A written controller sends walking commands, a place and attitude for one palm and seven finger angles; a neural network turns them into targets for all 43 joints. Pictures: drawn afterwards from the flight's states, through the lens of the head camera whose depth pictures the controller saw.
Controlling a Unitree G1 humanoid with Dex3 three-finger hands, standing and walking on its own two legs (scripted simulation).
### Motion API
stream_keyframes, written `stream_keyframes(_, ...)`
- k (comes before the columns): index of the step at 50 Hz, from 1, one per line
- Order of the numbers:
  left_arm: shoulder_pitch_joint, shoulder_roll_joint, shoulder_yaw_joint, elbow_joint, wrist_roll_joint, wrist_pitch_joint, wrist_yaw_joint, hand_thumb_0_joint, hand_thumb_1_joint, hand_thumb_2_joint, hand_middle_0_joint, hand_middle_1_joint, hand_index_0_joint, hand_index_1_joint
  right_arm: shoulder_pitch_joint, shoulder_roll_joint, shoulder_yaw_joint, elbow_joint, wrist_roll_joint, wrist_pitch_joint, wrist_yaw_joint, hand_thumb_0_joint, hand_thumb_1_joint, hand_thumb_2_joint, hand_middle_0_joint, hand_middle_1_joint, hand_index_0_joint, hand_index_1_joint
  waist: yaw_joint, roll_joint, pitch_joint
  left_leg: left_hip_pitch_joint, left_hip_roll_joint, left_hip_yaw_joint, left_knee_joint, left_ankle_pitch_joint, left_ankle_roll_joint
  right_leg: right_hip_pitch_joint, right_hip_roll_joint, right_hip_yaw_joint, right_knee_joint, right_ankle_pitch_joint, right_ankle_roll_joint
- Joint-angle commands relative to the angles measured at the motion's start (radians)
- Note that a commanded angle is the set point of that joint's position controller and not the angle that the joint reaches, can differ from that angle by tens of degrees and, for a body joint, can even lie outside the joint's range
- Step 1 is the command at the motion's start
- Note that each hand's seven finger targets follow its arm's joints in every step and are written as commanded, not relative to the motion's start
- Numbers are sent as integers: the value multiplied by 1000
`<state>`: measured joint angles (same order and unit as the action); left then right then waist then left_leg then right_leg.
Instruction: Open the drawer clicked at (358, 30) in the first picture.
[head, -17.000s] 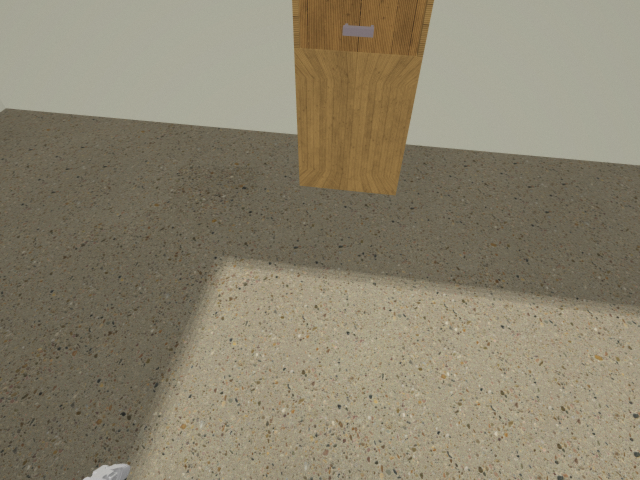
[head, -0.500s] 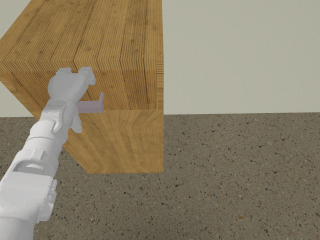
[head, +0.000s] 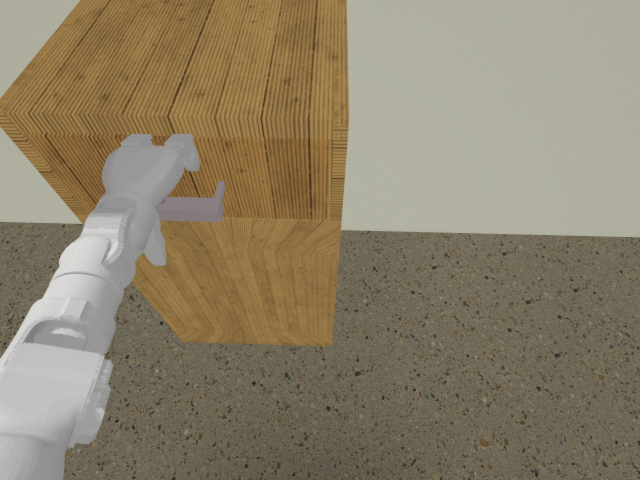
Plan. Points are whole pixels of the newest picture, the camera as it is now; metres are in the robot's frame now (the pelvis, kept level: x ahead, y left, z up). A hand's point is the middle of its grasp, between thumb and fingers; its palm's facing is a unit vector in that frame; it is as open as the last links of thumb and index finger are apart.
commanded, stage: move the hooked fingers above the handle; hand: left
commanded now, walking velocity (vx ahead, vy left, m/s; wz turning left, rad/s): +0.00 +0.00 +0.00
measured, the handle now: (189, 197) +0.52 +0.21 +0.01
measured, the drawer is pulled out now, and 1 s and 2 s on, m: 0.00 0.00 0.00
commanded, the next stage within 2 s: lower the fingers behind the handle in 0.16 s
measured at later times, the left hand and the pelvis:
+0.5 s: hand (167, 206) +0.47 +0.22 +0.04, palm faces -0.07 -0.03 -1.00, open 13.8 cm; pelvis +0.01 +0.01 +0.00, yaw -1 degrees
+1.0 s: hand (173, 217) +0.47 +0.22 +0.02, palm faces -0.07 -0.02 -1.00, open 13.8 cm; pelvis +0.00 +0.00 -0.01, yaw -1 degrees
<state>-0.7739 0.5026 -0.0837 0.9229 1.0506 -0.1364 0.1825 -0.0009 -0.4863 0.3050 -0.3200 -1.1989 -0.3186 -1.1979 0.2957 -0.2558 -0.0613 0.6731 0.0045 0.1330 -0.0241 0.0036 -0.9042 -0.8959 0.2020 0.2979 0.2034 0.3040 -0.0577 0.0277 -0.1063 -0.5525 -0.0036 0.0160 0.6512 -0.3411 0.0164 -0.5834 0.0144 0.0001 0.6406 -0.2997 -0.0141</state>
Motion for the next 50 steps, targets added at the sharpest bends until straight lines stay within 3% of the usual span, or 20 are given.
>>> stream_keyframes(1, -444, 236, 102, -190, -4, -6, 54, 0, -500, 300, -300, -1200, -300, -1200, 96, -146, -52, -67, -6, -11, -4, 0, -900, -900, 200, 300, 200, 300, -15, 18, -384, 208, -19, 12, -25, 410, 22, 191, 22, -4, -37, 333, -26)
stream_keyframes(4, -416, 263, 125, -150, 9, 21, 68, 0, -500, 300, -300, -1200, -300, -1200, 85, -147, -45, -76, -5, -4, -4, 0, -900, -900, 200, 300, 200, 300, -6, -4, -351, 158, -20, 20, -31, 391, 22, 205, 21, -6, -34, 337, -28)
stream_keyframes(5, -428, 303, 157, -167, 12, 18, 71, 0, -500, 300, -300, -1200, -300, -1200, 85, -151, -44, -80, -6, -3, -5, 0, -900, -900, 200, 300, 200, 300, 6, -2, -385, 158, -20, 18, -30, 414, 21, 233, 20, -2, -27, 354, -30)
stream_keyframes(7, -436, 257, 115, -193, 17, 25, 73, 0, -500, 300, -300, -1200, -300, -1200, 81, -144, -46, -89, -6, -2, -3, 0, -900, -900, 200, 300, 200, 300, 0, 29, -403, 182, -18, 21, -24, 437, 21, 221, 22, -4, -22, 367, -29)
stream_keyframes(12, -424, 226, 104, -223, 1, 16, 55, 0, -500, 300, -300, -1200, -300, -1200, 100, -145, -58, -83, -6, -1, 1, 0, -900, -900, 200, 300, 200, 300, -11, 22, -424, 241, -7, 9, -13, 489, 21, 198, 28, -8, -26, 366, -27)
stream_keyframes(15, -406, 201, 86, -186, -5, 16, 47, 0, -500, 300, -300, -1200, -300, -1200, 105, -148, -55, -76, -6, 2, 1, 0, -900, -900, 200, 300, 200, 300, -19, -3, -370, 211, -8, 8, -19, 467, 21, 182, 28, -14, -32, 349, -28)
stream_keyframes(16, -411, 229, 105, -197, 0, 10, 49, 0, -500, 300, -300, -1200, -300, -1200, 107, -150, -54, -73, -6, 4, 1, 0, -900, -900, 200, 300, 200, 300, -11, 7, -383, 209, -8, 8, -17, 463, 20, 183, 27, -9, -26, 350, -28)
stream_keyframes(20, -407, 202, 92, -196, 7, -2, 59, 0, -500, 300, -300, -1200, -300, -1200, 111, -147, -56, -71, -11, 6, 4, 0, -900, -900, 200, 300, 200, 300, -16, 4, -380, 196, -9, 6, -6, 470, 20, 169, 29, -11, -18, 351, -30)
stream_keyframes(25, -408, 237, 129, -201, 20, -12, 98, 0, -500, 300, -300, -1200, -300, -1200, 112, -147, -60, -70, -15, 2, 4, 0, -900, -900, 200, 300, 200, 300, -9, 21, -408, 181, -11, 8, 10, 460, 19, 162, 31, -8, 1, 346, -32)
stream_keyframes(27, -431, 205, 101, -196, 28, -4, 116, 0, -500, 300, -300, -1200, -300, -1200, 116, -144, -62, -65, -16, -1, 8, 0, -900, -900, 200, 300, 200, 300, -22, 57, -407, 193, -9, 3, 20, 456, 15, 118, 33, -12, 8, 325, -32)
stream_keyframes(30, -437, 237, 126, -145, 32, 16, 138, 0, -500, 300, -300, -1200, -300, -1200, 122, -151, -60, -58, -15, -4, 5, 0, -900, -900, 200, 300, 200, 300, -30, 9, -400, 152, -12, 3, 22, 407, 18, 126, 33, -11, 7, 307, -30)
stream_keyframes(32, -452, 190, 85, -141, 35, 26, 144, 0, -500, 300, -300, -1200, -300, -1200, 124, -146, -62, -58, -14, -9, 6, 0, -900, -900, 200, 300, 200, 300, -37, 40, -415, 160, -13, 7, 27, 399, 19, 112, 33, -9, 10, 307, -29)
stream_keyframes(35, -458, 240, 121, -124, 36, 30, 141, 0, -500, 300, -300, -1200, -300, -1200, 133, -155, -59, -53, -16, -11, 1, 0, -900, -900, 200, 300, 200, 300, -36, 17, -438, 143, -14, 7, 33, 401, 20, 137, 31, -7, 17, 323, -30)
stream_keyframes(36, -442, 230, 111, -119, 39, 32, 139, 0, -500, 300, -300, -1200, -300, -1200, 133, -151, -57, -60, -15, -11, 1, 0, -900, -900, 200, 300, 200, 300, -32, 29, -450, 140, -17, 9, 37, 406, 21, 141, 31, -4, 19, 334, -27)
stream_keyframes(37, -442, 199, 87, -103, 39, 35, 138, 0, -500, 300, -300, -1200, -300, -1200, 132, -149, -59, -55, -16, -11, 1, 0, -900, -900, 200, 300, 200, 300, -45, 11, -422, 134, -14, 12, 39, 398, 22, 127, 31, -6, 16, 335, -25)
stream_keyframes(39, -416, 191, 81, -88, 38, 40, 134, 0, -500, 300, -300, -1200, -300, -1200, 133, -150, -58, -55, -14, -11, 2, 0, -900, -900, 200, 300, 200, 300, -39, 17, -409, 119, -16, 16, 37, 379, 22, 126, 30, -4, 12, 327, -26)
stream_keyframes(43, -389, 206, 84, -47, 40, 43, 125, 0, -500, 300, -300, -1200, -300, -1200, 132, -153, -51, -56, -9, -9, -5, 0, -900, -900, 200, 300, 200, 300, -44, -17, -365, 67, -20, 23, 35, 318, 26, 127, 27, 3, 4, 305, -22)
stream_keyframes(46, -421, 235, 108, -112, 38, 4, 127, 0, -500, 300, -300, -1200, -300, -1200, 139, -152, -53, -62, -13, -15, -9, 0, -900, -900, 200, 300, 200, 300, -38, 20, -420, 85, -20, 15, 47, 344, 27, 131, 27, 6, 21, 318, -25)
stream_keyframes(47, -392, 203, 91, -97, 37, -1, 131, 0, -500, 300, -300, -1200, -300, -1200, 137, -146, -56, -60, -16, -17, -7, 0, -900, -900, 200, 300, 200, 300, -40, 24, -421, 91, -20, 19, 55, 348, 26, 121, 28, 5, 23, 321, -25)
stream_keyframes(50, -361, 214, 104, -48, 32, 0, 139, 0, -500, 300, -300, -1200, -300, -1200, 140, -151, -54, -52, -16, -19, -5, 0, -900, -900, 200, 300, 200, 300, -45, -11, -385, 45, -21, 21, 60, 315, 28, 116, 27, 9, 20, 310, -22)
